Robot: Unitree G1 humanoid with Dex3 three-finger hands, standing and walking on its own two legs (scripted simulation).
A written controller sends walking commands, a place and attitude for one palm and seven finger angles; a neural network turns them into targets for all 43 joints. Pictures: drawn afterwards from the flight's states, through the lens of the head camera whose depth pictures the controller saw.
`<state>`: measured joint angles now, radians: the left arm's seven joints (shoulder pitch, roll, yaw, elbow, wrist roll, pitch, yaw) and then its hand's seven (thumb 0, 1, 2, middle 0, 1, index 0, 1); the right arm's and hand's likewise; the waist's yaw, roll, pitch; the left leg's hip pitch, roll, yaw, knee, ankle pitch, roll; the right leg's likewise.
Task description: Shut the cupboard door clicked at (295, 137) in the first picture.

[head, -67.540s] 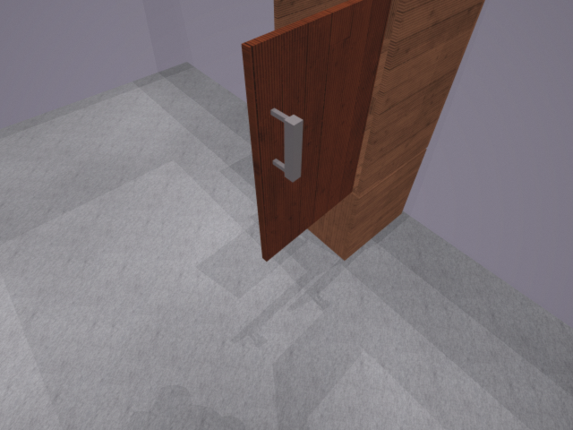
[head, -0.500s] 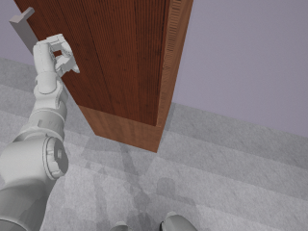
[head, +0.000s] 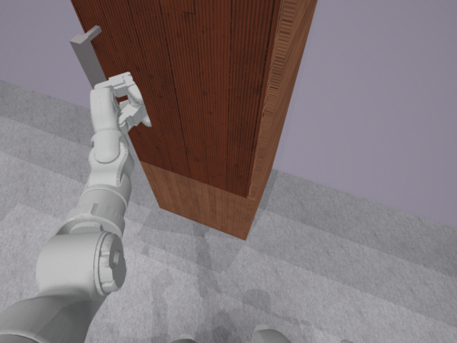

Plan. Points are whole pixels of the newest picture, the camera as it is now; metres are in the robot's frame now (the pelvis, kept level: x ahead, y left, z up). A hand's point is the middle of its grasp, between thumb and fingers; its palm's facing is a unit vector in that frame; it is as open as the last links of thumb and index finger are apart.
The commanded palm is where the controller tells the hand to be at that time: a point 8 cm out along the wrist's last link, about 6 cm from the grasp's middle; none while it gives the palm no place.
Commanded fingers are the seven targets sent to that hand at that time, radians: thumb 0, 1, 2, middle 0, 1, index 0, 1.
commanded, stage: draw the hand back to the body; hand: left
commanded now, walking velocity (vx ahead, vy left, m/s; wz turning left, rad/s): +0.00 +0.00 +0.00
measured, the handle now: (100, 64) +0.65 +0.23 +0.10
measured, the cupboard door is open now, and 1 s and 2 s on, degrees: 0 0 0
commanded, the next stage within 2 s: step back with the hand held close in 1.48 s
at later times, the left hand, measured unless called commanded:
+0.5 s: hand (70, 173) +0.34 +0.19 +0.16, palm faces +0.15 -0.98 -0.14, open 3.1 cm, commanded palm +0.29 +0.24 +0.17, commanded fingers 0.00 0.90 0.90 -1.00 -1.17 -1.00 -1.17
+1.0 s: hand out of the picture +0.22 +0.27 +0.19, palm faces +0.43 -0.83 -0.35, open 5.3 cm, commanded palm +0.17 +0.31 +0.21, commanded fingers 0.00 0.90 0.90 -0.31 -0.42 -0.31 -0.42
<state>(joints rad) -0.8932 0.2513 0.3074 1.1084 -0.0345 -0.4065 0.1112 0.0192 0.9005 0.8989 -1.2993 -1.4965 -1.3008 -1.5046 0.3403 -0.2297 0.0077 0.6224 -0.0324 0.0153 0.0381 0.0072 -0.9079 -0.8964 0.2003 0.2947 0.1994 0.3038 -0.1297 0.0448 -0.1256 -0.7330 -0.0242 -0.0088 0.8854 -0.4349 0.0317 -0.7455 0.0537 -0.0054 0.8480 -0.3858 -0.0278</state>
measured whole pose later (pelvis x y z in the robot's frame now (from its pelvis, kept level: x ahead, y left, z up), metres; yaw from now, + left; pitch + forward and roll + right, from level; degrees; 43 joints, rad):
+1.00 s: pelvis +0.02 +0.01 +0.05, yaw +2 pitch -3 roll -1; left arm 0.34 0.33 0.28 -0.26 -0.08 -0.05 0.07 0.02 0.90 0.90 -0.58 -0.70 -0.58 -0.71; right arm 0.20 -0.21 0.05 0.60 0.02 -0.02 -0.07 0.02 -0.90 -0.90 0.20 0.30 0.20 0.30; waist 0.06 0.08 -0.02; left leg -0.12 -0.06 -0.04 0.44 -0.27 0.05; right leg -0.12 0.02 -0.01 0.41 -0.25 -0.01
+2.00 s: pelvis -0.02 +0.02 +0.04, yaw +2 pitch +1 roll +0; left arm 0.55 0.44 0.43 -0.47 -0.08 -0.15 0.12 0.02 0.89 0.90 -0.21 -0.30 -0.21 -0.31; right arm 0.19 -0.25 -0.02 0.57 0.02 0.03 -0.09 0.02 -0.91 -0.90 0.20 0.29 0.20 0.30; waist 0.02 0.04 -0.01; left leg -0.28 -0.08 -0.01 0.52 -0.25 0.06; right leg -0.30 -0.01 0.00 0.52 -0.24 0.01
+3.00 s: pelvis -0.15 +0.02 +0.04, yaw +3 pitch +6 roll -3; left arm 0.51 0.42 0.50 -0.57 -0.06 -0.28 0.15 0.02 0.89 0.90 -0.21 -0.30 -0.21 -0.31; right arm 0.15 -0.15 0.01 0.65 -0.03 -0.13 -0.05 0.02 -0.90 -0.90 0.20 0.30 0.20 0.30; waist 0.06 -0.02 -0.04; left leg -0.54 0.07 0.05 0.56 -0.13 0.02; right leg -0.20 0.05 0.01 0.58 -0.37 0.03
